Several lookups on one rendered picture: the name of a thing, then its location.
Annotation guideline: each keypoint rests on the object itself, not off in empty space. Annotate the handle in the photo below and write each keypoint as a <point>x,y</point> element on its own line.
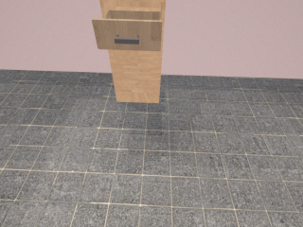
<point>126,40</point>

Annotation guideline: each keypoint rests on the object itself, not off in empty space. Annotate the cabinet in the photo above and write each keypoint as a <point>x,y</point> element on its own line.
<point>136,73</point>

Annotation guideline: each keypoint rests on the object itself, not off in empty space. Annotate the drawer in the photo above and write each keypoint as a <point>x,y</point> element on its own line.
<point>130,24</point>

